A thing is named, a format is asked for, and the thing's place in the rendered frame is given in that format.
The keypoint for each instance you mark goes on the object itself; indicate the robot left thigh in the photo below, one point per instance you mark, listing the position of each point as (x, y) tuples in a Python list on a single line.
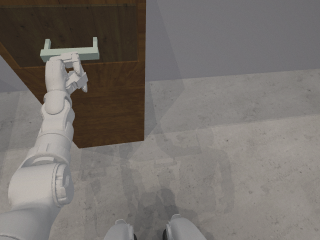
[(120, 231)]

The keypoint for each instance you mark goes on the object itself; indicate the drawer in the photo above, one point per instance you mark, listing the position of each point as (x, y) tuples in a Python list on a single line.
[(25, 28)]

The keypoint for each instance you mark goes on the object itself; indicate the handle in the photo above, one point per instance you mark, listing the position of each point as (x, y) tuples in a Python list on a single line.
[(85, 53)]

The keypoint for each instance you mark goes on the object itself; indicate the left robot hand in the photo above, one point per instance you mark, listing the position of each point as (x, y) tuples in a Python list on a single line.
[(57, 78)]

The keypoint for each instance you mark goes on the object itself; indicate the robot right thigh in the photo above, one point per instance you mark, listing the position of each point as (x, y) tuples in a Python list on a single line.
[(183, 229)]

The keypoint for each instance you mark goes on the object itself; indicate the left robot upper arm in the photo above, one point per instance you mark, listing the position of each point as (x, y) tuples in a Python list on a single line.
[(37, 194)]

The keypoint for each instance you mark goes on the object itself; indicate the cabinet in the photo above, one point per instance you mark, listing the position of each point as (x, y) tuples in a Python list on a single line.
[(112, 111)]

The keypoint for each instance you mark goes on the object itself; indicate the robot left forearm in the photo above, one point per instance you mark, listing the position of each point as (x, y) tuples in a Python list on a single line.
[(55, 137)]

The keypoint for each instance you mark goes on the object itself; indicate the robot thigh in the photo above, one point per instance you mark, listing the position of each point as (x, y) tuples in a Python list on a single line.
[(120, 231), (183, 229)]

